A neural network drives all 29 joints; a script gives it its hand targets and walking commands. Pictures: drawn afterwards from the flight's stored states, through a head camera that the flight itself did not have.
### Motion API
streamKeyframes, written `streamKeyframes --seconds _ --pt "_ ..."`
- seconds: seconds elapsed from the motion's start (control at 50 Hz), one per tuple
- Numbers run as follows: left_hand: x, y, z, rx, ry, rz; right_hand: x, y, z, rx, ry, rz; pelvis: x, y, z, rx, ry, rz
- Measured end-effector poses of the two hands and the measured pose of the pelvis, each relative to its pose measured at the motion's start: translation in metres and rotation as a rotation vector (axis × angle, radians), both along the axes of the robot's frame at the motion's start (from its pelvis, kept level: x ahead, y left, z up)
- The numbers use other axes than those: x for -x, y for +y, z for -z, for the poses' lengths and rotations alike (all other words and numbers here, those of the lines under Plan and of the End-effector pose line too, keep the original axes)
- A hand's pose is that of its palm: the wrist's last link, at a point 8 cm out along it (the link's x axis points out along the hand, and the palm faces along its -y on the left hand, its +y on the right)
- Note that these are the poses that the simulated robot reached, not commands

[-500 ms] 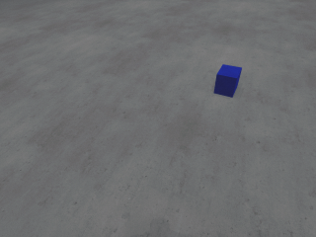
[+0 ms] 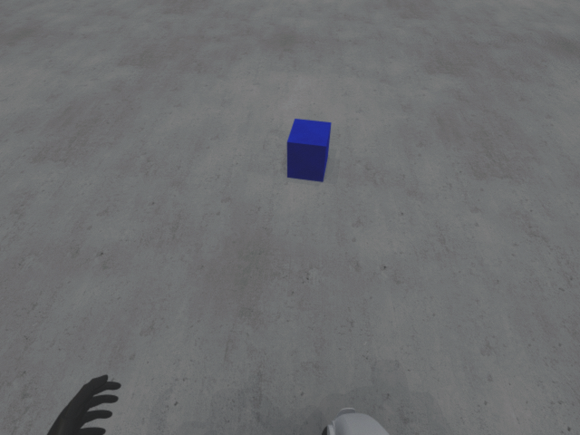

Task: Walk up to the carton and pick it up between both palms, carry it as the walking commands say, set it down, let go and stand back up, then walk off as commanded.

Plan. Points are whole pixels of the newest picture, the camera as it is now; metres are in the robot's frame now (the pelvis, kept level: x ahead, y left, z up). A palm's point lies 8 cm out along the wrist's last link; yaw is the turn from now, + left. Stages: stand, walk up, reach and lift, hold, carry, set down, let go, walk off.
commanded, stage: walk up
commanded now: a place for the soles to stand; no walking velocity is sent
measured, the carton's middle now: (308, 150) +1.53 -0.23 -0.62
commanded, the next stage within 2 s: none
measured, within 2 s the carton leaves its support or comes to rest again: neither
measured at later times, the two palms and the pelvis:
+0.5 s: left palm (74, 382) +0.28 +0.34 -0.11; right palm (499, 318) +0.28 -0.32 -0.03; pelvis +0.21 +0.02 +0.00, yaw -5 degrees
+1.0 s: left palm (187, 191) +0.63 +0.18 -0.04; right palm (490, 264) +0.41 -0.40 -0.08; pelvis +0.43 -0.08 +0.01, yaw -7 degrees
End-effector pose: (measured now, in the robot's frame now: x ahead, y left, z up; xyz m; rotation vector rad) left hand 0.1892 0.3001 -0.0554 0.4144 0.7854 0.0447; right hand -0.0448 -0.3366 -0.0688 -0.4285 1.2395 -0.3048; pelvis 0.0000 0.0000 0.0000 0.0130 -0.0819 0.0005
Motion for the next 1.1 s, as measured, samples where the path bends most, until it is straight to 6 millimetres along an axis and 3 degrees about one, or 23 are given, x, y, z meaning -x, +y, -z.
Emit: streamKeyframes --seconds 0.04,0.08,0.18,0.28,0.4,0.48,0.54,0.72,0.8,0.86,0.9,0.96,1.02,1.1 --pt "-0.025 -0.009 0.000 -0.030 -0.038 -0.008 -0.023 -0.007 0.017 -0.035 0.008 0.019 -0.018 -0.010 0.008 0.002 -0.008 0.016" --pt "-0.035 -0.017 -0.001 -0.045 -0.037 -0.027 -0.059 -0.007 0.024 -0.068 -0.031 0.011 -0.032 -0.014 0.008 -0.001 -0.025 0.024" --pt "-0.032 -0.024 -0.007 -0.036 0.036 -0.079 -0.170 0.004 0.014 -0.120 -0.219 -0.060 -0.069 -0.015 -0.008 0.014 -0.047 0.030" --pt "-0.024 -0.006 -0.004 -0.023 0.092 -0.150 -0.254 0.018 -0.009 -0.113 -0.304 -0.156 -0.110 -0.011 -0.018 0.035 -0.050 0.020" --pt "-0.040 0.030 0.021 -0.001 0.156 -0.221 -0.315 0.026 -0.037 -0.038 -0.314 -0.210 -0.167 0.003 -0.015 0.033 -0.024 0.017" --pt "-0.077 0.041 0.050 0.006 0.243 -0.183 -0.325 0.013 -0.040 0.085 -0.338 -0.158 -0.201 0.015 0.002 0.008 -0.018 0.073" --pt "-0.121 0.031 0.053 0.015 0.274 -0.094 -0.318 0.011 -0.041 0.113 -0.319 -0.081 -0.221 0.016 -0.001 -0.005 -0.030 0.108" --pt "-0.290 -0.024 0.012 0.026 0.122 0.092 -0.284 0.011 -0.031 0.027 -0.080 0.088 -0.295 -0.008 -0.021 0.019 -0.011 0.140" --pt "-0.361 -0.059 -0.003 0.009 0.068 0.136 -0.294 -0.004 -0.020 -0.017 -0.020 0.153 -0.339 -0.032 -0.020 0.007 0.013 0.150" --pt "-0.410 -0.088 -0.008 -0.012 0.008 0.150 -0.315 -0.024 -0.003 -0.055 0.019 0.177 -0.373 -0.055 -0.010 0.010 0.027 0.143" --pt "-0.433 -0.104 -0.011 -0.025 -0.033 0.146 -0.340 -0.036 0.008 -0.082 0.027 0.181 -0.390 -0.068 -0.006 0.014 0.022 0.135" --pt "-0.444 -0.116 -0.015 -0.025 -0.050 0.107 -0.401 -0.053 0.012 -0.091 -0.025 0.133 -0.414 -0.077 -0.010 0.000 0.002 0.131" --pt "-0.439 -0.116 -0.014 -0.020 -0.006 0.052 -0.478 -0.066 0.005 -0.089 -0.143 0.067 -0.439 -0.083 -0.016 0.009 -0.012 0.120" --pt "-0.424 -0.101 -0.006 -0.018 0.068 -0.038 -0.576 -0.072 -0.012 -0.075 -0.265 -0.049 -0.472 -0.088 -0.020 0.026 -0.024 0.095"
